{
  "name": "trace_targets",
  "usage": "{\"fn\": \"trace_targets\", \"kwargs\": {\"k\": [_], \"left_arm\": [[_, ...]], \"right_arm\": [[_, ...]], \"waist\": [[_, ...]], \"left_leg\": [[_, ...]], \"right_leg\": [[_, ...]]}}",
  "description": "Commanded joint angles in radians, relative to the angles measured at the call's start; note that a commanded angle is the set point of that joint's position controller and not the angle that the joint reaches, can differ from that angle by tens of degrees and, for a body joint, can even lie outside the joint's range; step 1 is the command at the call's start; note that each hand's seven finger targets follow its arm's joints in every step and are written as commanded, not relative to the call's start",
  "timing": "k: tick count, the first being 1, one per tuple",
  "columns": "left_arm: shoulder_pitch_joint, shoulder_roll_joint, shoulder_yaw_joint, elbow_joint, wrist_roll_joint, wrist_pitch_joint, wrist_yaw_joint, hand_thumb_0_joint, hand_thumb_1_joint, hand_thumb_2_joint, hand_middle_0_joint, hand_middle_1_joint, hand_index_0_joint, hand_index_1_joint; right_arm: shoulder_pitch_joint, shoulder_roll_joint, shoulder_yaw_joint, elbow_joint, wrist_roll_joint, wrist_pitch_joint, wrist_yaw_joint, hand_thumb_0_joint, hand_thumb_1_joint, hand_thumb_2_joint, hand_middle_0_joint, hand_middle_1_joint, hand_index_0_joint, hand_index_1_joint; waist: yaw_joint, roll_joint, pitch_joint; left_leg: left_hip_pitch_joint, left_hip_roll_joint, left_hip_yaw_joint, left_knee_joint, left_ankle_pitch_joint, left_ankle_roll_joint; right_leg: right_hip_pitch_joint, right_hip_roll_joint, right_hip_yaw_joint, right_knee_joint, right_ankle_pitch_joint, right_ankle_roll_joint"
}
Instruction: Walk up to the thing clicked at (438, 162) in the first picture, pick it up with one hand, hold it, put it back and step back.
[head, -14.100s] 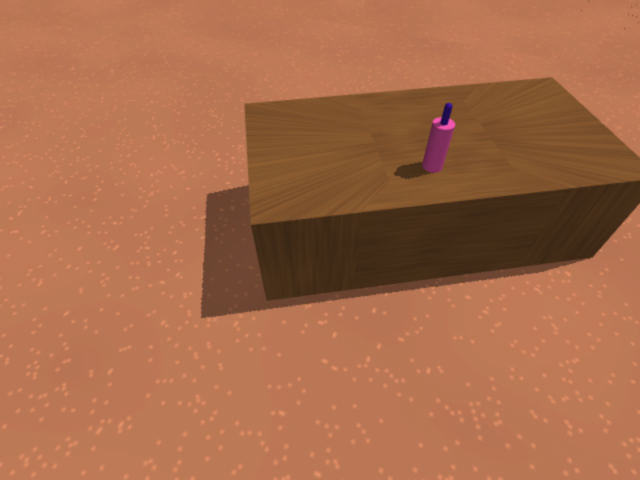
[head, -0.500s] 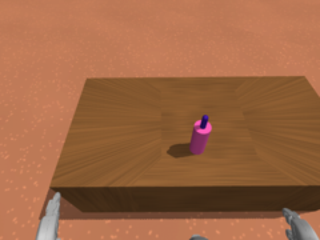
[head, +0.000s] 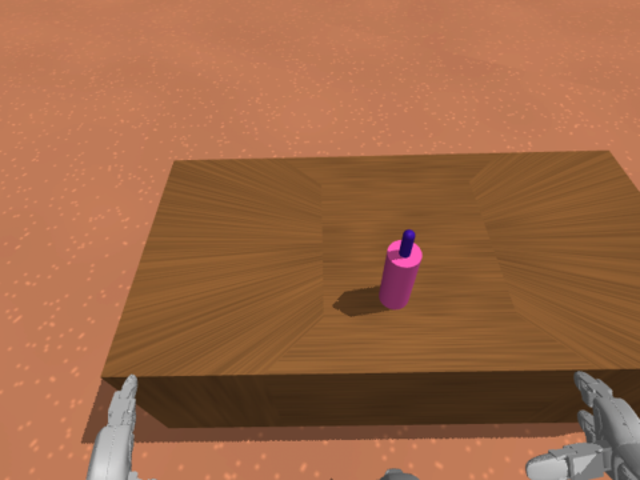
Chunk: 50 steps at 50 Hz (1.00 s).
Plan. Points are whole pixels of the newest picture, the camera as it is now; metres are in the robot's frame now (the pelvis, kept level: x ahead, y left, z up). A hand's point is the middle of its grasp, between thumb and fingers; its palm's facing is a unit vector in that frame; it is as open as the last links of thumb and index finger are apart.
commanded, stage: go down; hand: right
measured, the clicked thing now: (400, 267) +0.53 -0.14 -0.18
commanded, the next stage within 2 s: approach in 1.04 s
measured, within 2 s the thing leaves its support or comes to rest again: neither
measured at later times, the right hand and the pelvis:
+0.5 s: hand (575, 301) +0.34 -0.31 +0.02, palm faces +0.12 +0.99 -0.12, open 17.3 cm; pelvis -0.01 +0.00 +0.01, yaw +2 degrees
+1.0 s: hand (582, 245) +0.40 -0.33 +0.06, palm faces +0.10 +0.99 -0.05, open 17.5 cm; pelvis -0.01 -0.01 +0.01, yaw +2 degrees
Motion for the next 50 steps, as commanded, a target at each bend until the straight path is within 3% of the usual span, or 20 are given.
{"fn": "trace_targets", "kwargs": {"k": [1,4,8,15,19,22,23,26,27,30,32,34,38,40,42,44,45,46,48,50], "left_arm": [[-0.011,0.17,0.104,-0.134,-0.006,-0.073,0.028,0.0,-0.552,0.063,-0.061,-0.061,-0.051,-0.072],[-0.034,0.153,0.066,-0.109,-0.006,-0.082,0.025,0.0,-0.552,0.061,-0.061,-0.061,-0.052,-0.071],[-0.04,0.181,0.088,-0.061,-0.005,-0.092,0.018,0.0,-0.553,0.058,-0.059,-0.06,-0.051,-0.068],[-0.073,0.149,0.031,-0.048,-0.003,-0.103,-0.009,0.0,-0.551,0.054,-0.056,-0.058,-0.052,-0.062],[-0.111,0.18,0.051,-0.041,0.001,-0.112,-0.016,0.0,-0.551,0.055,-0.055,-0.056,-0.05,-0.061],[-0.11,0.197,0.061,-0.046,0.004,-0.12,-0.013,0.0,-0.55,0.052,-0.052,-0.052,-0.048,-0.056],[-0.113,0.217,0.086,-0.049,0.003,-0.12,-0.01,0.0,-0.553,0.054,-0.052,-0.051,-0.047,-0.057],[-0.092,0.158,0.013,0.012,0.008,-0.116,-0.017,0.0,-0.551,0.052,-0.051,-0.052,-0.047,-0.056],[-0.089,0.166,0.029,0.021,0.009,-0.118,-0.015,0.0,-0.549,0.051,-0.052,-0.052,-0.049,-0.056],[-0.09,0.2,0.047,0.019,0.015,-0.115,-0.013,0.0,-0.546,0.047,-0.05,-0.051,-0.049,-0.053],[-0.083,0.183,0.029,0.034,0.017,-0.112,-0.021,0.0,-0.545,0.046,-0.05,-0.052,-0.049,-0.052],[-0.098,0.207,0.054,0.016,0.016,-0.112,-0.021,0.0,-0.544,0.045,-0.05,-0.051,-0.049,-0.051],[-0.11,0.165,0.012,0.03,0.017,-0.11,-0.03,0.0,-0.538,0.041,-0.049,-0.053,-0.052,-0.05],[-0.15,0.214,0.049,-0.026,0.016,-0.114,-0.022,0.0,-0.541,0.044,-0.05,-0.052,-0.05,-0.052],[-0.103,0.201,0.041,0.035,0.019,-0.105,-0.027,0.0,-0.534,0.04,-0.048,-0.053,-0.053,-0.049],[-0.126,0.217,0.055,0.0,0.015,-0.108,-0.027,0.0,-0.539,0.044,-0.049,-0.053,-0.05,-0.052],[-0.123,0.21,0.044,-0.001,0.017,-0.107,-0.027,0.0,-0.539,0.044,-0.049,-0.053,-0.051,-0.052],[-0.128,0.185,0.017,0.005,0.017,-0.106,-0.032,0.0,-0.539,0.044,-0.05,-0.054,-0.051,-0.053],[-0.098,0.182,0.02,0.028,0.016,-0.101,-0.034,0.0,-0.537,0.042,-0.048,-0.053,-0.051,-0.05],[-0.135,0.192,0.022,0.003,0.018,-0.103,-0.035,0.0,-0.539,0.044,-0.049,-0.053,-0.05,-0.052]], "right_arm": [[-0.269,-0.292,-0.161,-0.144,0.019,-0.104,0.012,0.0,0.487,-0.037,0.053,0.049,0.051,0.049],[-0.386,-0.305,-0.169,-0.042,0.034,-0.139,0.047,0.0,0.497,-0.038,0.051,0.05,0.052,0.05],[-0.506,-0.346,-0.188,0.137,0.045,-0.179,0.096,0.0,0.515,-0.036,0.05,0.05,0.051,0.05],[-0.652,-0.451,-0.258,0.325,0.066,-0.288,0.173,0.0,0.5,-0.029,0.056,0.046,0.053,0.046],[-0.771,-0.509,-0.283,0.42,0.069,-0.372,0.203,0.0,0.533,-0.025,0.051,0.047,0.05,0.047],[-0.86,-0.553,-0.303,0.451,0.077,-0.442,0.229,0.0,0.546,-0.025,0.051,0.048,0.05,0.048],[-0.877,-0.557,-0.304,0.478,0.078,-0.459,0.238,0.0,0.553,-0.022,0.052,0.048,0.051,0.048],[-0.93,-0.55,-0.288,0.568,0.087,-0.51,0.265,0.0,0.535,-0.019,0.057,0.046,0.054,0.046],[-0.975,-0.566,-0.294,0.565,0.086,-0.528,0.271,0.0,0.54,-0.021,0.055,0.047,0.053,0.047],[-1.005,-0.602,-0.295,0.614,0.082,-0.555,0.29,0.0,0.524,-0.018,0.06,0.044,0.056,0.044],[-1.011,-0.597,-0.29,0.681,0.085,-0.57,0.3,0.0,0.541,-0.011,0.062,0.043,0.058,0.043],[-1.078,-0.669,-0.328,0.64,0.089,-0.597,0.302,0.0,0.549,-0.013,0.061,0.044,0.058,0.044],[-1.084,-0.662,-0.326,0.727,0.09,-0.621,0.317,0.0,0.55,-0.009,0.062,0.043,0.059,0.043],[-1.139,-0.691,-0.335,0.691,0.093,-0.636,0.32,0.0,0.554,-0.009,0.063,0.043,0.06,0.043],[-1.12,-0.679,-0.323,0.752,0.094,-0.641,0.329,0.0,0.58,-0.008,0.058,0.044,0.056,0.044],[-1.168,-0.72,-0.35,0.707,0.1,-0.656,0.328,0.0,0.574,-0.004,0.06,0.043,0.058,0.043],[-1.142,-0.693,-0.333,0.79,0.093,-0.651,0.333,0.0,0.568,-0.007,0.061,0.043,0.058,0.043],[-1.135,-0.694,-0.333,0.783,0.095,-0.655,0.337,0.0,0.574,-0.008,0.06,0.044,0.058,0.044],[-1.168,-0.729,-0.353,0.759,0.091,-0.665,0.34,0.0,0.574,-0.006,0.063,0.044,0.061,0.044],[-1.161,-0.701,-0.329,0.791,0.09,-0.667,0.349,0.0,0.566,-0.007,0.064,0.043,0.061,0.044]], "waist": [[0.031,-0.088,-0.151],[0.023,-0.1,-0.122],[0.028,-0.104,-0.115],[-0.001,-0.083,-0.183],[0.016,-0.094,-0.164],[0.032,-0.071,-0.246],[0.043,-0.088,-0.263],[0.04,-0.1,-0.215],[0.045,-0.114,-0.254],[0.054,-0.138,-0.27],[0.06,-0.131,-0.236],[0.052,-0.161,-0.292],[0.054,-0.132,-0.279],[0.063,-0.131,-0.355],[0.064,-0.146,-0.278],[0.062,-0.156,-0.355],[0.078,-0.123,-0.331],[0.062,-0.135,-0.312],[0.064,-0.152,-0.367],[0.07,-0.171,-0.351]], "left_leg": [[0.036,-0.015,-0.011,-0.142,0.297,0.013],[0.029,-0.015,-0.009,-0.147,0.276,0.017],[0.016,-0.022,0.003,-0.152,0.251,0.022],[0.094,-0.02,-0.017,-0.172,0.353,0.022],[0.072,-0.026,-0.024,-0.184,0.296,0.027],[0.095,-0.027,-0.034,-0.183,0.343,0.024],[0.084,-0.029,-0.032,-0.176,0.36,0.027],[0.062,-0.031,-0.033,-0.183,0.341,0.027],[0.052,-0.031,-0.035,-0.173,0.358,0.027],[0.027,-0.036,-0.029,-0.172,0.352,0.031],[0.008,-0.039,-0.025,-0.179,0.335,0.031],[0.027,-0.038,-0.026,-0.18,0.341,0.032],[0.041,-0.035,-0.037,-0.178,0.361,0.027],[0.059,-0.038,-0.036,-0.172,0.388,0.027],[0.016,-0.041,-0.029,-0.175,0.355,0.029],[0.042,-0.041,-0.029,-0.174,0.381,0.029],[0.026,-0.044,-0.028,-0.172,0.387,0.027],[0.038,-0.042,-0.026,-0.171,0.395,0.027],[0.051,-0.04,-0.034,-0.165,0.448,0.024],[0.026,-0.044,-0.027,-0.161,0.434,0.029]], "right_leg": [[0.197,0.019,-0.018,-0.148,0.284,-0.027],[0.191,0.016,-0.013,-0.166,0.272,-0.024],[0.195,0.009,-0.004,-0.19,0.262,-0.023],[0.214,0.018,-0.03,-0.182,0.342,-0.031],[0.204,0.013,-0.032,-0.205,0.272,-0.035],[0.24,0.011,-0.033,-0.192,0.311,-0.042],[0.261,0.008,-0.03,-0.194,0.338,-0.04],[0.239,0.008,-0.032,-0.197,0.323,-0.042],[0.251,0.006,-0.03,-0.191,0.345,-0.041],[0.277,0.002,-0.025,-0.194,0.362,-0.037],[0.26,0.002,-0.024,-0.198,0.345,-0.037],[0.28,0.003,-0.023,-0.196,0.349,-0.035],[0.23,0.01,-0.03,-0.176,0.338,-0.044],[0.263,0.008,-0.023,-0.173,0.369,-0.043],[0.241,0.008,-0.024,-0.179,0.341,-0.04],[0.275,0.005,-0.018,-0.174,0.376,-0.041],[0.262,0.004,-0.019,-0.168,0.385,-0.041],[0.238,0.007,-0.019,-0.168,0.393,-0.041],[0.273,0.006,-0.022,-0.148,0.45,-0.043],[0.281,0.001,-0.018,-0.151,0.477,-0.037]]}}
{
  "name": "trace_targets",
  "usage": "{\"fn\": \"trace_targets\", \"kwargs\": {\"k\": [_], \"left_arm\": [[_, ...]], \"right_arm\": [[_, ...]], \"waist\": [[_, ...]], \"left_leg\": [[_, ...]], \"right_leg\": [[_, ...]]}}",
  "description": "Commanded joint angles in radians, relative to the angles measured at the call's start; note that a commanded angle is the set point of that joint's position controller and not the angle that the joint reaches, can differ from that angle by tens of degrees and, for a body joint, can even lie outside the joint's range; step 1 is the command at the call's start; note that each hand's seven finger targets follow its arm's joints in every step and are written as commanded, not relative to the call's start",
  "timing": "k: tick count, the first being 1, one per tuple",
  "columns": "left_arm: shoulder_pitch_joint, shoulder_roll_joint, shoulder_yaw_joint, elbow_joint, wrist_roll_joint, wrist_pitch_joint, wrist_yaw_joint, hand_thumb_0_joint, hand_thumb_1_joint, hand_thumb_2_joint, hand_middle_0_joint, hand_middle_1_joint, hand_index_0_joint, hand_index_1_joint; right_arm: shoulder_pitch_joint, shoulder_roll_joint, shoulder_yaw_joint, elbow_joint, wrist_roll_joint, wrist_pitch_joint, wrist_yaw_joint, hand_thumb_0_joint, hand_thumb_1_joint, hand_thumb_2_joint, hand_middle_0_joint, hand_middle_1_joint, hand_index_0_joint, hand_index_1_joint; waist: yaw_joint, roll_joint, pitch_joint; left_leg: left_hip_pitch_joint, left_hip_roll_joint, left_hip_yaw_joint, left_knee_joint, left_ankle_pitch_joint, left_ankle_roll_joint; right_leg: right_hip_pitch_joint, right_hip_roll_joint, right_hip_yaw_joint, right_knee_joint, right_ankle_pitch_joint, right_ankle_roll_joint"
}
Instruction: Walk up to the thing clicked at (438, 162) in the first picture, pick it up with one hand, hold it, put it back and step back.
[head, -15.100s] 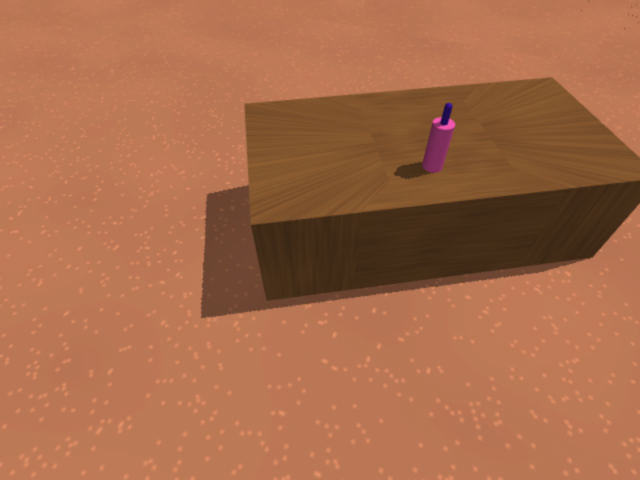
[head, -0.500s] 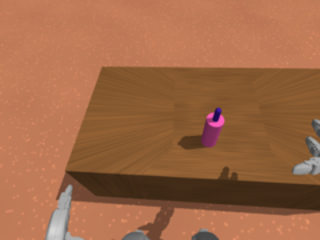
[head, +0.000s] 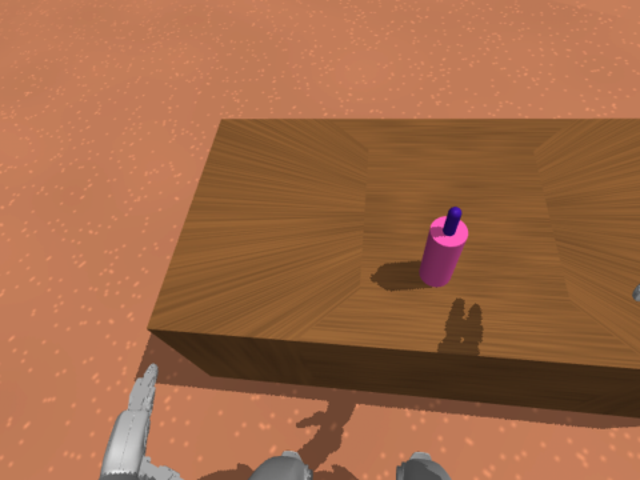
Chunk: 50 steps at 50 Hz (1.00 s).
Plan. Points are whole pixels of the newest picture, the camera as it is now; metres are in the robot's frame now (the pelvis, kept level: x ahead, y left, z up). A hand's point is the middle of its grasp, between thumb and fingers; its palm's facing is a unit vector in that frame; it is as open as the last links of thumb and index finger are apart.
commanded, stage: go down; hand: right
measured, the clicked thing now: (444, 245) +0.54 -0.16 -0.19
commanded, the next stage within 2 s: approach in 0.04 s
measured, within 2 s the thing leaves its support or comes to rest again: neither
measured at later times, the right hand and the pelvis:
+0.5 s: hand (601, 241) +0.43 -0.31 +0.00, palm faces +0.09 +0.99 +0.05, open 17.7 cm; pelvis -0.02 -0.01 -0.04, yaw +1 degrees
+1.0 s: hand (487, 291) +0.46 -0.24 -0.23, palm faces +0.09 +0.99 +0.06, open 17.6 cm; pelvis -0.05 +0.00 -0.17, yaw +6 degrees
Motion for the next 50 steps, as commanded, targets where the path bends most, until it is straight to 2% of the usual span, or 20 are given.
{"fn": "trace_targets", "kwargs": {"k": [1,3,5,8,11,12,14,17,20,22,24,26,30,33,35,37,41,44,47,50], "left_arm": [[0.02,0.16,0.082,-0.103,-0.003,-0.047,0.013,0.0,-0.535,0.042,-0.049,-0.054,-0.051,-0.051],[-0.005,0.143,0.061,-0.111,-0.005,-0.044,0.005,0.0,-0.536,0.042,-0.048,-0.054,-0.051,-0.051],[-0.026,0.201,0.11,-0.124,-0.002,-0.046,0.01,0.0,-0.536,0.042,-0.049,-0.054,-0.051,-0.051],[-0.022,0.168,0.076,-0.153,-0.004,-0.046,-0.002,0.0,-0.542,0.037,-0.046,-0.042,-0.042,-0.046],[0.024,0.159,0.091,-0.087,-0.002,-0.046,-0.002,0.0,-0.544,0.035,-0.045,-0.041,-0.041,-0.045],[0.012,0.141,0.066,-0.092,0.0,-0.048,-0.009,0.0,-0.541,0.034,-0.044,-0.043,-0.042,-0.044],[-0.07,0.161,0.079,-0.186,0.005,-0.067,-0.01,0.0,-0.545,0.036,-0.045,-0.043,-0.042,-0.046],[-0.001,0.134,0.05,-0.19,0.009,-0.072,-0.024,0.0,-0.546,0.037,-0.043,-0.041,-0.04,-0.045],[0.012,0.169,0.077,-0.324,0.02,-0.082,-0.034,0.0,-0.546,0.035,-0.044,-0.044,-0.041,-0.046],[0.045,0.176,0.097,-0.349,0.024,-0.082,-0.043,0.0,-0.546,0.037,-0.043,-0.044,-0.041,-0.046],[0.062,0.196,0.128,-0.362,0.029,-0.079,-0.05,0.0,-0.537,0.029,-0.042,-0.044,-0.044,-0.042],[0.042,0.234,0.177,-0.463,0.034,-0.09,-0.053,0.0,-0.537,0.03,-0.041,-0.043,-0.042,-0.042],[0.09,0.181,0.149,-0.508,0.052,-0.085,-0.075,0.0,-0.54,0.035,-0.038,-0.039,-0.035,-0.041],[0.079,0.196,0.173,-0.562,0.069,-0.089,-0.082,0.0,-0.536,0.034,-0.036,-0.037,-0.033,-0.039],[0.073,0.188,0.165,-0.602,0.073,-0.088,-0.092,0.0,-0.532,0.03,-0.034,-0.035,-0.033,-0.035],[0.057,0.232,0.213,-0.681,0.078,-0.091,-0.09,0.0,-0.535,0.032,-0.036,-0.037,-0.035,-0.037],[0.138,0.229,0.222,-0.746,0.084,-0.084,-0.11,0.0,-0.534,0.03,-0.037,-0.039,-0.039,-0.036],[0.141,0.264,0.273,-0.822,0.082,-0.083,-0.115,0.0,-0.547,0.036,-0.045,-0.04,-0.046,-0.038],[0.167,0.278,0.314,-0.88,0.081,-0.081,-0.123,0.0,-0.546,0.037,-0.044,-0.041,-0.045,-0.04],[0.2,0.274,0.333,-0.882,0.08,-0.065,-0.13,0.0,-0.547,0.04,-0.045,-0.042,-0.044,-0.044]], "right_arm": [[-0.315,-0.373,-0.053,-0.171,0.024,-0.072,0.005,0.0,0.56,-0.009,0.063,0.043,0.06,0.043],[-0.349,-0.391,-0.059,-0.192,0.023,-0.077,0.01,0.0,0.566,-0.01,0.061,0.044,0.059,0.044],[-0.342,-0.383,-0.055,-0.165,0.025,-0.078,0.011,0.0,0.561,-0.011,0.063,0.044,0.061,0.044],[-0.396,-0.397,-0.061,-0.176,0.024,-0.097,0.012,0.0,0.611,-0.003,0.061,0.048,0.065,0.047],[-0.386,-0.347,-0.043,-0.106,0.043,-0.118,0.024,0.0,0.611,-0.002,0.059,0.047,0.064,0.046],[-0.375,-0.317,-0.032,-0.08,0.053,-0.129,0.027,0.0,0.611,-0.003,0.058,0.046,0.064,0.046],[-0.41,-0.319,-0.042,-0.088,0.06,-0.169,0.027,0.0,0.611,-0.002,0.056,0.048,0.064,0.048],[-0.403,-0.257,-0.03,-0.028,0.082,-0.229,0.044,0.0,0.611,0.0,0.067,0.044,0.072,0.044],[-0.41,-0.282,-0.061,-0.044,0.083,-0.289,0.043,0.0,0.611,0.0,0.071,0.043,0.075,0.042],[-0.372,-0.267,-0.079,-0.009,0.089,-0.314,0.04,0.0,0.611,0.0,0.073,0.042,0.077,0.041],[-0.386,-0.283,-0.091,-0.033,0.08,-0.338,0.023,0.0,0.593,0.0,0.081,0.039,0.08,0.038],[-0.416,-0.303,-0.112,-0.07,0.066,-0.368,0.006,0.0,0.59,0.0,0.083,0.037,0.079,0.036],[-0.427,-0.304,-0.136,-0.072,0.031,-0.421,-0.028,0.0,0.59,0.0,0.088,0.036,0.081,0.036],[-0.466,-0.31,-0.148,-0.111,0.009,-0.467,-0.052,0.0,0.588,0.0,0.09,0.034,0.08,0.034],[-0.448,-0.293,-0.155,-0.079,0.0,-0.483,-0.07,0.0,0.575,0.0,0.086,0.036,0.077,0.036],[-0.432,-0.323,-0.176,-0.066,-0.018,-0.5,-0.09,0.0,0.574,0.0,0.084,0.038,0.076,0.038],[-0.409,-0.264,-0.165,-0.023,-0.041,-0.519,-0.111,0.0,0.569,-0.012,0.075,0.044,0.07,0.044],[-0.428,-0.312,-0.194,-0.074,-0.054,-0.537,-0.138,0.0,0.564,0.0,0.092,0.038,0.081,0.038],[-0.45,-0.264,-0.192,-0.152,-0.059,-0.543,-0.166,0.0,0.579,0.0,0.088,0.037,0.078,0.037],[-0.453,-0.243,-0.168,-0.225,-0.085,-0.536,-0.194,0.0,0.565,0.0,0.09,0.033,0.078,0.033]], "waist": [[-0.017,-0.215,-0.385],[-0.023,-0.228,-0.411],[-0.01,-0.203,-0.392],[-0.01,-0.223,-0.401],[0.023,-0.194,-0.343],[0.026,-0.172,-0.312],[0.039,-0.149,-0.36],[0.061,-0.14,-0.355],[0.082,-0.173,-0.46],[0.089,-0.178,-0.415],[0.093,-0.201,-0.396],[0.118,-0.223,-0.473],[0.124,-0.293,-0.489],[0.141,-0.375,-0.554],[0.149,-0.358,-0.535],[0.169,-0.37,-0.564],[0.199,-0.389,-0.555],[0.214,-0.414,-0.602],[0.236,-0.45,-0.663],[0.22,-0.552,-0.707]], "left_leg": [[0.084,-0.017,0.0,-0.075,0.361,0.031],[0.067,-0.018,-0.001,-0.073,0.359,0.033],[0.06,-0.025,0.009,-0.068,0.334,0.036],[0.05,-0.026,0.01,-0.078,0.281,0.039],[-0.004,-0.026,0.008,-0.061,0.273,0.036],[-0.027,-0.026,0.008,-0.054,0.264,0.034],[-0.036,-0.024,0.004,-0.028,0.251,0.034],[-0.121,-0.029,0.006,0.033,0.236,0.034],[-0.146,-0.035,0.008,0.091,0.257,0.033],[-0.199,-0.037,0.009,0.126,0.218,0.036],[-0.255,-0.038,0.007,0.162,0.161,0.041],[-0.287,-0.041,0.012,0.196,0.149,0.044],[-0.359,-0.047,0.019,0.284,0.15,0.049],[-0.437,-0.048,0.024,0.346,0.133,0.054],[-0.47,-0.052,0.03,0.377,0.107,0.055],[-0.507,-0.055,0.037,0.419,0.084,0.058],[-0.598,-0.06,0.053,0.494,0.05,0.062],[-0.628,-0.062,0.051,0.543,0.052,0.063],[-0.652,-0.063,0.054,0.582,0.076,0.06],[-0.715,-0.061,0.06,0.619,0.087,0.065]], "right_leg": [[0.338,0.027,0.008,-0.078,0.427,-0.029],[0.352,0.023,0.012,-0.069,0.457,-0.028],[0.331,0.019,0.019,-0.08,0.435,-0.023],[0.34,0.018,0.021,-0.095,0.369,-0.023],[0.289,0.018,0.022,-0.07,0.339,-0.028],[0.252,0.019,0.023,-0.057,0.316,-0.034],[0.222,0.017,0.026,-0.031,0.279,-0.036],[0.171,0.018,0.034,0.029,0.301,-0.034],[0.182,0.016,0.042,0.094,0.359,-0.032],[0.105,0.018,0.04,0.128,0.296,-0.033],[0.04,0.016,0.04,0.151,0.216,-0.032],[0.05,0.008,0.049,0.186,0.213,-0.028],[-0.016,0.003,0.053,0.263,0.247,-0.016],[-0.009,-0.01,0.06,0.328,0.276,-0.008],[-0.086,-0.011,0.067,0.366,0.216,-0.012],[-0.12,-0.017,0.074,0.394,0.179,-0.004],[-0.194,-0.017,0.09,0.455,0.137,-0.001],[-0.236,-0.016,0.085,0.52,0.122,-0.007],[-0.236,-0.016,0.086,0.562,0.14,-0.006],[-0.15,-0.025,0.094,0.575,0.227,0.007]]}}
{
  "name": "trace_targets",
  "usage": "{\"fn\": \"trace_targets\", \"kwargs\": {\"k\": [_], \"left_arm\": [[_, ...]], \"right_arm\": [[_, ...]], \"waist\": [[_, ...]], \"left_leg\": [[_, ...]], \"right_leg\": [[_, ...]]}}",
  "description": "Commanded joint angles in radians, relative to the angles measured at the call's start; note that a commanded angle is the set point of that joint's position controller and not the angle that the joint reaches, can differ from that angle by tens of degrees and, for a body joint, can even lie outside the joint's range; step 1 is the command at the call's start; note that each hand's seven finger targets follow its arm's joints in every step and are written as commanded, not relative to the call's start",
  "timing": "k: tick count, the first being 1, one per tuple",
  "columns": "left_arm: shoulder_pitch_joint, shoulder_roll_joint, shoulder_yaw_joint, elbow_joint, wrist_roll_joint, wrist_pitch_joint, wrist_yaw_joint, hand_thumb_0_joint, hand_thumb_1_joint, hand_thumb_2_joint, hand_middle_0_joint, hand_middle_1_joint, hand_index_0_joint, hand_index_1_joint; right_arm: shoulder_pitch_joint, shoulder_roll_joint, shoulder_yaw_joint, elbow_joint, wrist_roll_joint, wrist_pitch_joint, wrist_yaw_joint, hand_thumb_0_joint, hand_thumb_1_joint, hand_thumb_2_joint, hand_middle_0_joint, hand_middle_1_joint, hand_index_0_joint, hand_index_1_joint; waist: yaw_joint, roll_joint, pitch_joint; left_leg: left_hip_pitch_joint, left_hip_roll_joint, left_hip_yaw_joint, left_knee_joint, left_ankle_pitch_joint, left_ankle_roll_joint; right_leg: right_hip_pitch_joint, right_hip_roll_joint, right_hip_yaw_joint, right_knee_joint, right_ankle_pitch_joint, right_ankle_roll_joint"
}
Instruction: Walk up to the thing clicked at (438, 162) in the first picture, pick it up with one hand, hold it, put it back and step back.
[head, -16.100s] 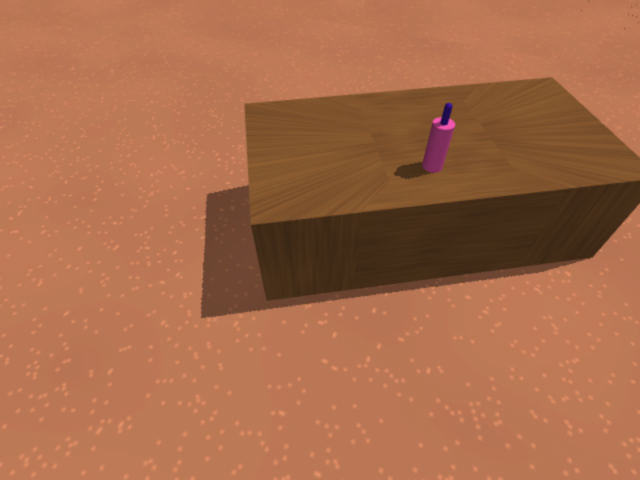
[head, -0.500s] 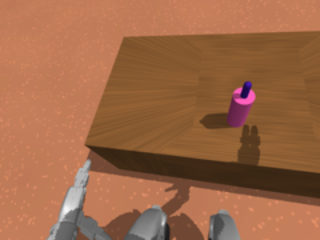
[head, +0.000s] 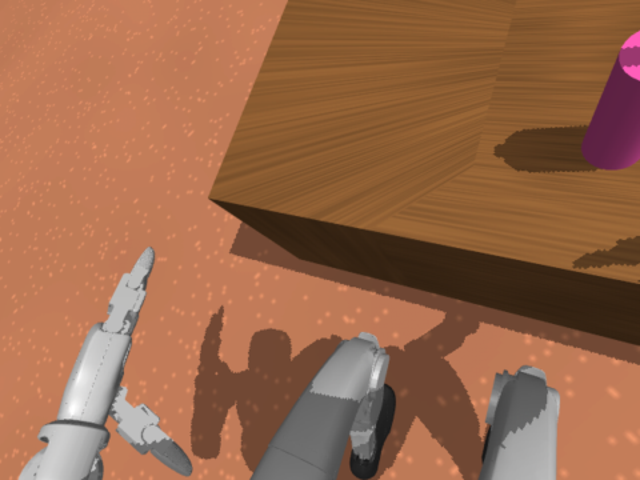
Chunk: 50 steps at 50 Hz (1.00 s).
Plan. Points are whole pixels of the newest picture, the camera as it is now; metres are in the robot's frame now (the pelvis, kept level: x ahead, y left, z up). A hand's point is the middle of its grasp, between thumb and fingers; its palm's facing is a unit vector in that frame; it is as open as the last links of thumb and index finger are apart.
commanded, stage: close in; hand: right
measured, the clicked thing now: out of the picture +0.57 -0.21 -0.03
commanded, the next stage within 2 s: rest palm in 0.38 s
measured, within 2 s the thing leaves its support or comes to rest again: leaves its support in 1.86 s
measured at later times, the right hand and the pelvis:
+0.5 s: hand out of the picture +0.50 -0.21 -0.06, palm faces +0.18 +0.98 +0.03, open 17.7 cm; pelvis -0.01 +0.01 -0.01, yaw +0 degrees
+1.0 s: hand (636, 147) +0.53 -0.21 -0.07, palm faces +0.21 +0.98 +0.00, open 14.6 cm; pelvis -0.01 +0.01 -0.02, yaw +0 degrees
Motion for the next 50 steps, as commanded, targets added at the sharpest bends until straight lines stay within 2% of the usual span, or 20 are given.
{"fn": "trace_targets", "kwargs": {"k": [1,3,4,5,6,8,10,15,17,19,22,27,30,32,36,41,43,44,48,50], "left_arm": [[0.106,0.21,0.213,-0.18,-0.022,-0.027,0.025,0.0,-0.547,0.04,-0.044,-0.042,-0.043,-0.043],[0.12,0.206,0.222,-0.181,-0.022,-0.018,0.021,0.0,-0.548,0.042,-0.044,-0.043,-0.041,-0.046],[0.129,0.206,0.229,-0.215,-0.021,-0.014,0.019,0.0,-0.544,0.039,-0.045,-0.044,-0.043,-0.046],[0.125,0.199,0.223,-0.213,-0.021,-0.008,0.015,0.0,-0.541,0.038,-0.044,-0.044,-0.043,-0.045],[0.133,0.2,0.232,-0.207,-0.023,0.0,0.013,0.0,-0.54,0.036,-0.044,-0.045,-0.044,-0.044],[0.15,0.177,0.221,-0.19,-0.027,0.019,0.009,0.0,-0.538,0.035,-0.043,-0.045,-0.044,-0.044],[0.094,0.19,0.231,-0.301,-0.03,0.021,0.009,0.0,-0.538,0.034,-0.044,-0.046,-0.046,-0.043],[0.089,0.185,0.23,-0.316,-0.038,0.044,0.013,0.0,-0.537,0.03,-0.043,-0.044,-0.047,-0.04],[0.105,0.201,0.245,-0.321,-0.042,0.044,0.017,0.0,-0.529,0.024,-0.043,-0.044,-0.05,-0.036],[0.135,0.162,0.215,-0.277,-0.04,0.051,0.012,0.0,-0.535,0.028,-0.042,-0.042,-0.046,-0.038],[0.121,0.19,0.243,-0.347,-0.044,0.045,0.018,0.0,-0.528,0.022,-0.041,-0.043,-0.049,-0.035],[0.131,0.176,0.236,-0.342,-0.045,0.044,0.012,0.0,-0.582,0.071,-0.048,-0.041,-0.027,-0.062],[0.128,0.19,0.259,-0.353,-0.042,0.043,0.012,0.0,-0.554,0.052,-0.048,-0.051,-0.042,-0.057],[0.149,0.179,0.24,-0.363,-0.045,0.041,0.01,0.0,-0.547,0.048,-0.046,-0.05,-0.045,-0.052],[0.134,0.176,0.227,-0.365,-0.044,0.042,0.011,0.0,-0.55,0.053,-0.044,-0.048,-0.041,-0.052],[0.136,0.173,0.229,-0.355,-0.036,0.043,0.007,0.0,-0.551,0.054,-0.043,-0.049,-0.04,-0.053],[0.133,0.197,0.258,-0.366,-0.041,0.042,0.011,0.0,-0.551,0.055,-0.044,-0.049,-0.041,-0.052],[0.129,0.204,0.257,-0.363,-0.039,0.043,0.011,0.0,-0.554,0.057,-0.044,-0.049,-0.04,-0.053],[0.14,0.192,0.252,-0.342,-0.044,0.047,0.006,0.0,-0.548,0.053,-0.041,-0.048,-0.039,-0.05],[0.131,0.206,0.268,-0.364,-0.048,0.051,0.006,0.0,-0.551,0.055,-0.041,-0.047,-0.038,-0.05]], "right_arm": [[-0.321,-0.243,0.013,-0.312,-0.011,-0.069,-0.043,0.0,0.567,0.0,0.089,0.032,0.076,0.032],[-0.304,-0.236,0.013,-0.365,-0.019,-0.054,-0.062,0.0,0.577,0.0,0.085,0.03,0.072,0.03],[-0.328,-0.224,0.022,-0.421,-0.022,-0.049,-0.069,0.0,0.589,0.0,0.078,0.033,0.067,0.033],[-0.32,-0.218,0.023,-0.428,-0.025,-0.039,-0.078,0.0,0.589,0.0,0.076,0.033,0.066,0.033],[-0.322,-0.172,0.054,-0.432,-0.029,-0.028,-0.082,0.0,0.585,0.0,0.076,0.032,0.065,0.032],[-0.266,-0.155,0.038,-0.368,-0.03,-0.003,-0.108,0.0,0.599,0.0,0.069,0.035,0.061,0.035],[-0.294,-0.097,0.074,-0.403,-0.037,0.006,-0.129,0.0,0.602,0.0,0.064,0.038,0.058,0.038],[-0.289,-0.04,0.098,-0.327,-0.05,0.013,-0.172,0.0,0.611,0.0,0.059,0.041,0.056,0.041],[-0.304,-0.05,0.093,-0.32,-0.052,0.006,-0.184,0.0,0.603,0.0,0.059,0.041,0.055,0.041],[-0.3,-0.038,0.098,-0.284,-0.056,-0.002,-0.197,0.0,0.611,-0.002,0.055,0.044,0.053,0.044],[-0.359,-0.041,0.109,-0.316,-0.065,-0.018,-0.209,0.0,0.611,-0.003,0.052,0.047,0.05,0.047],[-0.349,-0.014,0.131,-0.292,-0.075,-0.018,-0.223,0.0,0.55,-0.012,0.078,0.048,0.069,0.048],[-0.369,-0.028,0.127,-0.32,-0.082,-0.02,-0.236,0.0,0.544,0.0,0.226,0.098,0.219,0.099],[-0.382,-0.015,0.133,-0.307,-0.084,-0.016,-0.239,0.0,0.55,0.0,0.361,0.156,0.349,0.157],[-0.428,-0.08,0.109,-0.337,-0.095,-0.021,-0.252,0.0,0.552,0.0,0.501,0.223,0.486,0.224],[-0.436,-0.03,0.149,-0.296,-0.107,-0.01,-0.253,0.0,0.526,-0.035,0.592,0.294,0.578,0.295],[-0.438,-0.029,0.161,-0.286,-0.114,-0.002,-0.25,0.0,0.502,-0.081,0.662,0.355,0.65,0.356],[-0.452,-0.059,0.147,-0.303,-0.117,0.0,-0.253,0.0,0.497,-0.081,0.675,0.36,0.662,0.361],[-0.419,0.008,0.179,-0.302,-0.105,0.02,-0.238,0.0,0.455,-0.179,0.803,0.485,0.794,0.486],[-0.386,-0.025,0.163,-0.332,-0.111,0.03,-0.241,0.0,0.408,-0.235,0.87,0.551,0.862,0.552]], "waist": [[-0.046,-0.591,-0.649],[-0.063,-0.614,-0.673],[-0.044,-0.62,-0.7],[-0.064,-0.634,-0.705],[-0.057,-0.622,-0.679],[-0.06,-0.562,-0.59],[-0.047,-0.5,-0.634],[-0.033,-0.394,-0.526],[-0.022,-0.364,-0.538],[-0.028,-0.359,-0.485],[-0.002,-0.363,-0.541],[-0.017,-0.394,-0.527],[-0.02,-0.416,-0.559],[-0.004,-0.403,-0.555],[-0.005,-0.428,-0.568],[0.01,-0.443,-0.567],[0.031,-0.45,-0.584],[0.022,-0.455,-0.597],[0.021,-0.478,-0.604],[0.0,-0.466,-0.637]], "left_leg": [[0.142,-0.018,0.01,-0.114,0.287,0.068],[0.149,-0.016,0.007,-0.103,0.321,0.066],[0.159,-0.017,0.008,-0.103,0.346,0.062],[0.161,-0.015,0.006,-0.097,0.351,0.063],[0.14,-0.018,0.013,-0.095,0.327,0.065],[0.152,-0.017,0.01,-0.112,0.296,0.062],[0.178,-0.018,0.012,-0.114,0.294,0.059],[0.185,-0.019,0.009,-0.133,0.223,0.056],[0.193,-0.02,0.002,-0.136,0.228,0.051],[0.194,-0.022,-0.006,-0.138,0.231,0.049],[0.206,-0.018,-0.013,-0.137,0.227,0.05],[0.175,-0.019,-0.004,-0.126,0.222,0.053],[0.183,-0.021,-0.008,-0.127,0.228,0.052],[0.174,-0.021,-0.004,-0.122,0.237,0.052],[0.18,-0.018,-0.016,-0.114,0.247,0.051],[0.157,-0.022,-0.008,-0.109,0.259,0.051],[0.132,-0.021,0.001,-0.095,0.265,0.052],[0.141,-0.021,0.002,-0.095,0.273,0.052],[0.124,-0.017,0.012,-0.087,0.295,0.053],[0.156,-0.017,0.013,-0.092,0.311,0.052]], "right_leg": [[0.707,0.008,-0.002,-0.179,0.42,0.0],[0.718,0.006,-0.008,-0.166,0.458,0.002],[0.73,0.005,-0.009,-0.151,0.476,0.0],[0.733,0.005,-0.012,-0.151,0.488,0.001],[0.72,0.006,-0.009,-0.158,0.466,0.003],[0.623,0.011,-0.018,-0.162,0.373,-0.005],[0.6,0.013,-0.013,-0.164,0.335,-0.012],[0.477,0.022,-0.018,-0.189,0.19,-0.024],[0.48,0.023,-0.02,-0.176,0.186,-0.028],[0.428,0.027,-0.03,-0.174,0.173,-0.032],[0.464,0.028,-0.029,-0.17,0.172,-0.031],[0.481,0.03,-0.03,-0.181,0.182,-0.027],[0.496,0.029,-0.031,-0.177,0.187,-0.026],[0.501,0.031,-0.03,-0.169,0.204,-0.024],[0.481,0.03,-0.033,-0.152,0.21,-0.025],[0.495,0.026,-0.026,-0.146,0.233,-0.027],[0.532,0.023,-0.02,-0.141,0.261,-0.022],[0.527,0.024,-0.018,-0.138,0.269,-0.024],[0.573,0.022,-0.016,-0.138,0.318,-0.018],[0.585,0.023,-0.017,-0.139,0.336,-0.019]]}}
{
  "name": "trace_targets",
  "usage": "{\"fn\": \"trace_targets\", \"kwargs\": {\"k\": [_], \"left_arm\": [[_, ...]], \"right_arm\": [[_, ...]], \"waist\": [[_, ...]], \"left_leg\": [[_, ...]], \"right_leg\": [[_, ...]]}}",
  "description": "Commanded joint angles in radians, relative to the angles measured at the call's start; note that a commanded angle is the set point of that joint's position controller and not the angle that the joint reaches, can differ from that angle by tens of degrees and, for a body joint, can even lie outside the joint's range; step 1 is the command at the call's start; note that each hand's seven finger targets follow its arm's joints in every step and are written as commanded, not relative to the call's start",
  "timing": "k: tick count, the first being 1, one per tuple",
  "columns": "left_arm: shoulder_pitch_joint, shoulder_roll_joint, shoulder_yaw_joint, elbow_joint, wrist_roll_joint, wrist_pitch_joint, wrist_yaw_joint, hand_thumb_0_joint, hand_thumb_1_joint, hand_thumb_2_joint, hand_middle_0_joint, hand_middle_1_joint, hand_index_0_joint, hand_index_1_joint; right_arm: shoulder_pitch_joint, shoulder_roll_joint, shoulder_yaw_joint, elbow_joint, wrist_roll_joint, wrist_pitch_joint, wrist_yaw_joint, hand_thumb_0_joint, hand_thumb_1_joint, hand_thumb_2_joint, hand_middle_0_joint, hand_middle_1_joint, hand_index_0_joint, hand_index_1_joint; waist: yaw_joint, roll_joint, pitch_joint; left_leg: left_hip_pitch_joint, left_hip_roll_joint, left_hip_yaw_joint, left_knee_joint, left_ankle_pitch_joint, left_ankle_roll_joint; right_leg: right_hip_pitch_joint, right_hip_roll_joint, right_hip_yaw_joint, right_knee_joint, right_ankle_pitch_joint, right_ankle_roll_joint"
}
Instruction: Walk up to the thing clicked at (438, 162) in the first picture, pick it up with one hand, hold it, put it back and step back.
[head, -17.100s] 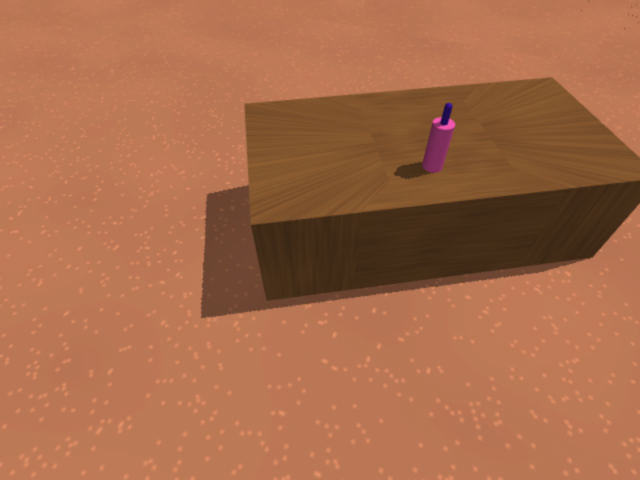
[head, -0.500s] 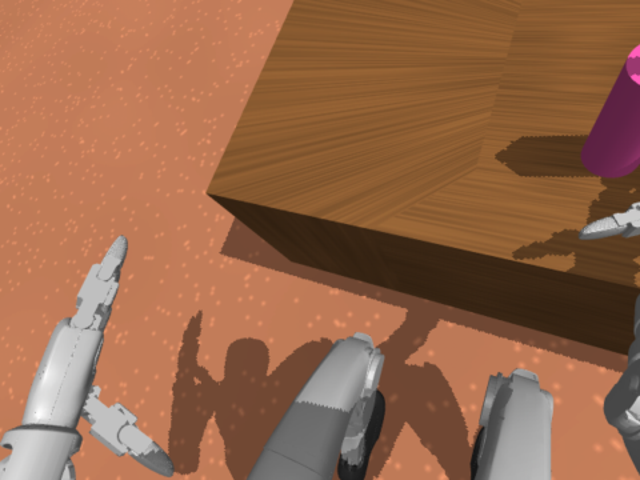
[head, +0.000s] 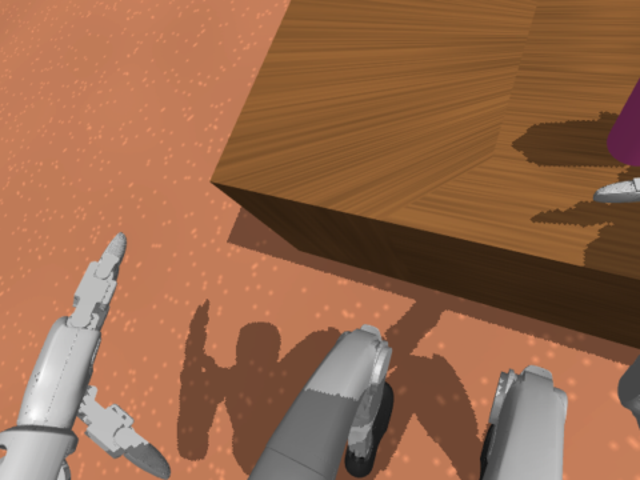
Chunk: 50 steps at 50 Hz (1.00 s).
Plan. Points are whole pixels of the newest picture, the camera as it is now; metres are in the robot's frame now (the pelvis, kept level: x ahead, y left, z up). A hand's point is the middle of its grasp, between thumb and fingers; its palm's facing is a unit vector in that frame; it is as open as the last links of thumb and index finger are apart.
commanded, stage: close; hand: right
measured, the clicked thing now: out of the picture +0.58 -0.21 +0.00
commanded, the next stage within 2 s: settle in 0.26 s
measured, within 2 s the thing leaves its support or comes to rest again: leaves its support in 0.86 s
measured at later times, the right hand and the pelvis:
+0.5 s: hand out of the picture +0.54 -0.22 -0.02, palm faces +0.21 +0.98 -0.01, open 9.8 cm; pelvis +0.00 +0.00 +0.01, yaw +0 degrees
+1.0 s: hand out of the picture +0.50 -0.20 -0.01, palm faces +0.17 +0.99 -0.02, open 10.1 cm; pelvis +0.01 +0.00 +0.05, yaw -1 degrees
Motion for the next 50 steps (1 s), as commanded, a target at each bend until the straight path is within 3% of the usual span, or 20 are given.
{"fn": "trace_targets", "kwargs": {"k": [1,4,6,9,12,13,15,18,21,24,26,29,31,35,38,41,44,46,48,50], "left_arm": [[0.074,0.185,0.172,-0.168,-0.022,-0.04,0.034,0.0,-0.55,0.055,-0.041,-0.047,-0.037,-0.051],[0.096,0.149,0.151,-0.116,-0.024,-0.036,0.027,0.0,-0.546,0.048,-0.04,-0.047,-0.04,-0.047],[0.06,0.169,0.156,-0.156,-0.028,-0.035,0.03,0.0,-0.548,0.047,-0.042,-0.048,-0.041,-0.048],[0.083,0.151,0.143,-0.141,-0.032,-0.023,0.028,0.0,-0.549,0.046,-0.043,-0.047,-0.042,-0.047],[0.087,0.16,0.148,-0.162,-0.033,-0.018,0.026,0.0,-0.543,0.04,-0.042,-0.047,-0.042,-0.046],[0.098,0.149,0.124,-0.162,-0.036,-0.015,0.022,0.0,-0.542,0.039,-0.039,-0.043,-0.041,-0.041],[0.078,0.166,0.14,-0.199,-0.041,-0.012,0.024,0.0,-0.54,0.036,-0.038,-0.043,-0.042,-0.039],[0.091,0.164,0.152,-0.194,-0.042,-0.013,0.023,0.0,-0.532,0.031,-0.036,-0.041,-0.039,-0.037],[0.075,0.151,0.141,-0.121,-0.045,-0.016,0.024,0.0,-0.548,0.051,-0.05,-0.053,-0.052,-0.051],[0.044,0.174,0.156,-0.179,-0.041,-0.023,0.031,0.0,-0.546,0.049,-0.049,-0.052,-0.051,-0.049],[0.089,0.16,0.154,-0.126,-0.041,-0.018,0.03,0.0,-0.543,0.047,-0.047,-0.051,-0.05,-0.047],[0.057,0.177,0.163,-0.16,-0.041,-0.021,0.039,0.0,-0.539,0.043,-0.046,-0.049,-0.05,-0.045],[0.089,0.142,0.127,-0.087,-0.036,-0.014,0.035,0.0,-0.535,0.042,-0.045,-0.049,-0.05,-0.044],[0.057,0.161,0.132,-0.1,-0.032,-0.013,0.048,0.0,-0.539,0.047,-0.045,-0.048,-0.047,-0.045],[0.055,0.119,0.085,-0.001,-0.028,-0.01,0.053,0.0,-0.534,0.043,-0.042,-0.045,-0.046,-0.04],[0.0,0.173,0.104,-0.067,-0.028,-0.012,0.068,0.0,-0.541,0.049,-0.043,-0.046,-0.045,-0.044],[0.007,0.128,0.062,0.046,-0.022,0.0,0.069,0.0,-0.54,0.047,-0.041,-0.042,-0.043,-0.04],[-0.034,0.153,0.061,-0.015,-0.018,-0.007,0.076,0.0,-0.534,0.042,-0.041,-0.043,-0.045,-0.038],[0.003,0.114,0.027,0.081,-0.009,0.005,0.071,0.0,-0.531,0.041,-0.041,-0.044,-0.047,-0.038],[-0.014,0.116,0.028,0.102,-0.012,0.001,0.076,0.0,-0.534,0.04,-0.042,-0.044,-0.048,-0.037]], "right_arm": [[-0.296,-0.113,0.051,-0.242,-0.005,-0.062,0.03,0.0,0.395,-0.273,0.919,0.599,0.912,0.6],[-0.27,-0.039,0.088,-0.207,0.004,-0.043,0.037,0.0,0.257,-0.42,1.024,0.736,1.019,0.737],[-0.277,-0.082,0.068,-0.214,-0.003,-0.034,0.023,0.0,0.165,-0.509,1.075,0.812,1.071,0.814],[-0.282,-0.054,0.086,-0.19,-0.004,-0.022,0.018,0.0,0.062,-0.596,1.133,0.886,1.13,0.888],[-0.251,-0.088,0.06,-0.187,-0.008,-0.01,0.008,0.0,-0.062,-0.677,1.192,0.957,1.186,0.959],[-0.264,-0.086,0.05,-0.165,0.003,-0.003,0.006,0.0,0.017,-0.716,1.225,1.008,1.23,1.009],[-0.275,-0.111,0.021,-0.184,0.017,-0.007,0.004,0.0,0.007,-0.787,1.254,1.072,1.265,1.074],[-0.246,-0.074,0.054,-0.212,0.009,-0.008,0.017,0.0,-0.041,-0.836,1.249,1.104,1.259,1.105],[-0.263,-0.094,0.05,-0.228,0.013,-0.014,0.021,0.0,-0.013,-1.043,1.187,1.217,1.227,1.218],[-0.267,-0.132,0.035,-0.292,0.007,-0.019,0.026,0.0,-0.002,-1.145,1.188,1.296,1.239,1.297],[-0.28,-0.096,0.053,-0.271,0.016,-0.013,0.041,0.0,-0.01,-1.174,1.214,1.329,1.265,1.33],[-0.325,-0.157,0.025,-0.354,0.019,-0.01,0.035,0.0,-0.02,-1.226,1.229,1.374,1.284,1.375],[-0.326,-0.109,0.045,-0.337,0.031,-0.002,0.038,0.0,0.007,-1.228,1.249,1.388,1.306,1.389],[-0.385,-0.163,0.025,-0.4,0.037,-0.008,0.016,0.0,0.016,-1.22,1.278,1.395,1.334,1.396],[-0.404,-0.122,0.053,-0.388,0.055,-0.021,0.008,0.0,0.015,-1.235,1.277,1.407,1.334,1.408],[-0.452,-0.205,0.019,-0.464,0.061,-0.049,-0.015,0.0,0.068,-1.284,1.283,1.452,1.35,1.453],[-0.412,-0.135,0.058,-0.386,0.078,-0.062,-0.02,0.0,0.056,-1.284,1.264,1.442,1.329,1.443],[-0.455,-0.207,0.035,-0.473,0.074,-0.084,-0.034,0.0,0.078,-1.306,1.249,1.457,1.319,1.458],[-0.398,-0.12,0.089,-0.361,0.076,-0.081,-0.031,0.0,0.05,-1.313,1.258,1.462,1.326,1.463],[-0.44,-0.153,0.068,-0.39,0.084,-0.101,-0.036,0.0,0.067,-1.317,1.249,1.462,1.321,1.463]], "waist": [[-0.015,-0.456,-0.628],[-0.009,-0.436,-0.574],[-0.013,-0.394,-0.58],[0.003,-0.385,-0.529],[-0.005,-0.363,-0.557],[-0.01,-0.347,-0.548],[-0.014,-0.346,-0.548],[-0.019,-0.4,-0.573],[-0.041,-0.409,-0.528],[-0.044,-0.416,-0.625],[-0.033,-0.436,-0.595],[-0.051,-0.464,-0.657],[-0.062,-0.466,-0.633],[-0.064,-0.453,-0.686],[-0.064,-0.456,-0.618],[-0.064,-0.443,-0.729],[-0.07,-0.418,-0.618],[-0.077,-0.431,-0.737],[-0.072,-0.43,-0.628],[-0.073,-0.436,-0.614]], "left_leg": [[0.25,-0.02,0.022,-0.186,0.335,0.04],[0.227,-0.021,0.021,-0.187,0.348,0.037],[0.264,-0.02,0.015,-0.195,0.341,0.034],[0.25,-0.018,0.008,-0.208,0.305,0.033],[0.285,-0.02,0.006,-0.213,0.346,0.028],[0.281,-0.021,0.006,-0.214,0.335,0.03],[0.296,-0.02,0.011,-0.216,0.33,0.033],[0.284,-0.017,0.015,-0.214,0.316,0.038],[0.249,-0.016,0.013,-0.196,0.294,0.042],[0.285,-0.016,0.018,-0.202,0.338,0.039],[0.281,-0.016,0.018,-0.212,0.343,0.041],[0.315,-0.014,0.013,-0.234,0.351,0.039],[0.31,-0.016,0.014,-0.243,0.347,0.041],[0.373,-0.017,0.004,-0.283,0.353,0.035],[0.359,-0.018,-0.001,-0.298,0.361,0.034],[0.43,-0.019,-0.005,-0.325,0.363,0.033],[0.437,-0.023,-0.014,-0.362,0.349,0.032],[0.491,-0.022,-0.022,-0.366,0.391,0.029],[0.465,-0.025,-0.023,-0.381,0.368,0.032],[0.461,-0.022,-0.024,-0.39,0.365,0.032]], "right_leg": [[0.665,0.019,-0.016,-0.205,0.347,-0.032],[0.641,0.019,-0.02,-0.191,0.359,-0.037],[0.59,0.024,-0.023,-0.193,0.311,-0.043],[0.56,0.026,-0.03,-0.203,0.247,-0.045],[0.57,0.025,-0.031,-0.196,0.291,-0.05],[0.554,0.026,-0.03,-0.202,0.277,-0.051],[0.559,0.025,-0.026,-0.22,0.275,-0.049],[0.623,0.025,-0.03,-0.235,0.287,-0.041],[0.594,0.025,-0.029,-0.232,0.278,-0.038],[0.674,0.017,-0.02,-0.23,0.348,-0.036],[0.682,0.021,-0.023,-0.24,0.355,-0.034],[0.734,0.019,-0.024,-0.253,0.364,-0.033],[0.736,0.022,-0.027,-0.264,0.368,-0.031],[0.769,0.024,-0.029,-0.283,0.354,-0.035],[0.759,0.018,-0.031,-0.288,0.373,-0.039],[0.837,0.022,-0.027,-0.309,0.369,-0.037],[0.778,0.025,-0.032,-0.335,0.332,-0.045],[0.858,0.023,-0.032,-0.331,0.387,-0.043],[0.828,0.025,-0.036,-0.347,0.363,-0.041],[0.829,0.025,-0.033,-0.358,0.361,-0.039]]}}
